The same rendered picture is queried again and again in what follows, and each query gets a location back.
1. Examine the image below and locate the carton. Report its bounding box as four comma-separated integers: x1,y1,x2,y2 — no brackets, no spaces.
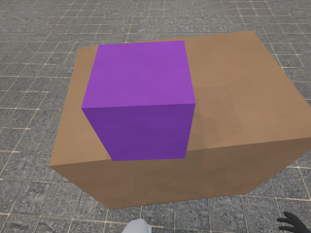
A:
81,40,196,161

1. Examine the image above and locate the robot right hand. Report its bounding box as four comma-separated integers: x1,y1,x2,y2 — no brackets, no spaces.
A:
276,211,311,233

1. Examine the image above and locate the robot left thigh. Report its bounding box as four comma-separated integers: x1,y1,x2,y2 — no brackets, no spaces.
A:
121,219,152,233

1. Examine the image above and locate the pedestal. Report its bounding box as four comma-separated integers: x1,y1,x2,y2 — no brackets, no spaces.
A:
49,30,311,210

